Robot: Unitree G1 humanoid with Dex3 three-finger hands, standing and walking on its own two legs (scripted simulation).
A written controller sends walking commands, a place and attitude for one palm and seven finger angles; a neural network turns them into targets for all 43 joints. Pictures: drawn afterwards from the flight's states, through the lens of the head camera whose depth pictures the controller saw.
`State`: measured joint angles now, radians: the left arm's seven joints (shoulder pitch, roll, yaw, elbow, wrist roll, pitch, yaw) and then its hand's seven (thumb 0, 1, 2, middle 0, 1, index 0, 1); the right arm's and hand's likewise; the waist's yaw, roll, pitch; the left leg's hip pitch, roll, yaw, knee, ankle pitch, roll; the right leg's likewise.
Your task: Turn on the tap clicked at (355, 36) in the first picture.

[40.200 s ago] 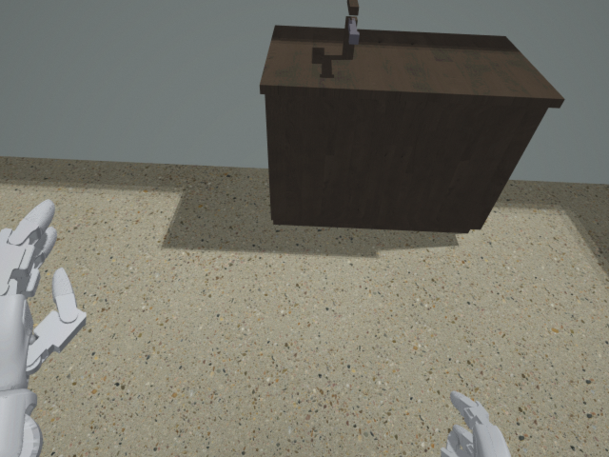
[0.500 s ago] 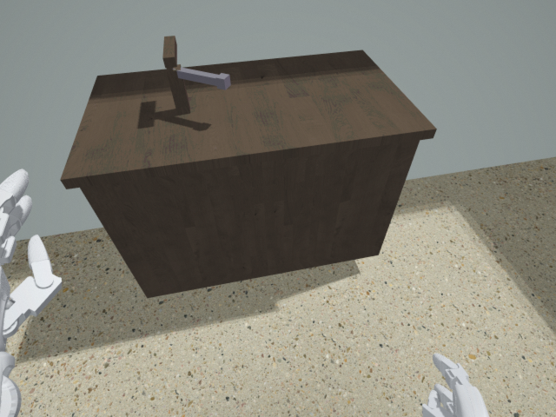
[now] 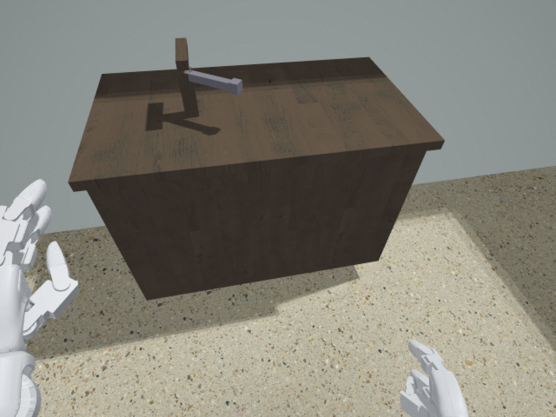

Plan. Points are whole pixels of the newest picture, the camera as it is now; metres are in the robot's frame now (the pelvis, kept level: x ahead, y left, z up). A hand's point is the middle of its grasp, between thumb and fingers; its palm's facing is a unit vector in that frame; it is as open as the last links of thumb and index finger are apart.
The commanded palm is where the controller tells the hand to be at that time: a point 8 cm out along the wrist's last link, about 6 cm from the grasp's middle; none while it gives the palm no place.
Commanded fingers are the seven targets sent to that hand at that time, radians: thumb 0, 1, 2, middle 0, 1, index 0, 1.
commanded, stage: stop stepping back and stand still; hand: left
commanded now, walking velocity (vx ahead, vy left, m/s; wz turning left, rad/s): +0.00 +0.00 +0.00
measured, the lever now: (235, 86) +0.82 +0.17 +0.07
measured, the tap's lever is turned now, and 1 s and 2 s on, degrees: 55 55 55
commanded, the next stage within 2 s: stand and check the lever's angle in 0.12 s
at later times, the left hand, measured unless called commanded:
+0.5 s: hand (61, 288) +0.21 +0.25 +0.15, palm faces +0.40 -0.85 -0.34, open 7.4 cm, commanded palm +0.16 +0.29 +0.17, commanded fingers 0.00 0.90 0.90 -0.20 -0.30 -0.20 -0.30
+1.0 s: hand (113, 250) +0.26 +0.22 +0.15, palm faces +0.39 -0.87 -0.31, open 7.4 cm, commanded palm +0.21 +0.26 +0.17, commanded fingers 0.00 0.90 0.90 -0.20 -0.30 -0.20 -0.30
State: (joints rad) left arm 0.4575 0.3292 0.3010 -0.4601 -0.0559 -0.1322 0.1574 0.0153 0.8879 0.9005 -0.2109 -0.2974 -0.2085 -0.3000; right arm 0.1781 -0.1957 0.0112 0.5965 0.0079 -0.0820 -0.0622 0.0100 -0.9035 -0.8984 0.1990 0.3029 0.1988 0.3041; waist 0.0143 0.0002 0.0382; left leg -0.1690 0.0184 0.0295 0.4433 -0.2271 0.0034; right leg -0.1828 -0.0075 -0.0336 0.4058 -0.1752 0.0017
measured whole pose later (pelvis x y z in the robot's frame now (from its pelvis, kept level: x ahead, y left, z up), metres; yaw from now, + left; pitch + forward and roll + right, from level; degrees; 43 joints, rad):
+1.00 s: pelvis +0.04 -0.01 -0.02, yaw -2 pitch -1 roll -2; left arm 0.43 0.32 0.29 -0.48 -0.05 -0.10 0.17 0.02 0.89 0.90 -0.21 -0.30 -0.21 -0.30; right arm 0.22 -0.21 0.00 0.64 0.02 -0.04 -0.07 0.01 -0.90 -0.90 0.20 0.30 0.20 0.30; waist 0.01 0.02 -0.01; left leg -0.29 0.04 0.04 0.74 -0.41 0.02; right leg -0.23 0.05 -0.01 0.58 -0.32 -0.04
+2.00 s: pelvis +0.31 -0.10 -0.01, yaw -6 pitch -3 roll +1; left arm 0.48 0.36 0.36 -0.51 -0.07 -0.14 0.15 0.01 0.88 0.90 -0.21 -0.30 -0.21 -0.30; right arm 0.18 -0.21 0.00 0.59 0.02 -0.06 -0.06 0.01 -0.90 -0.90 0.20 0.30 0.20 0.30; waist 0.03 0.01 0.10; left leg -0.27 0.02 0.09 0.54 -0.16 0.01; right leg -0.14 0.01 -0.04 0.58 -0.39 -0.03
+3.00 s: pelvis +0.24 -0.01 +0.00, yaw -4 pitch -4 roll -3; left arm 0.34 0.35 0.35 -0.44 0.00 -0.20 0.10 0.02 0.89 0.90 -0.21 -0.30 -0.21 -0.30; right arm 0.23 -0.14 0.04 0.58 -0.01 -0.15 0.01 0.01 -0.90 -0.90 0.20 0.30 0.20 0.30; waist 0.04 -0.02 0.07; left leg -0.30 -0.03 0.07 0.42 -0.12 0.06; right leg -0.19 0.01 0.05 0.47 -0.34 -0.03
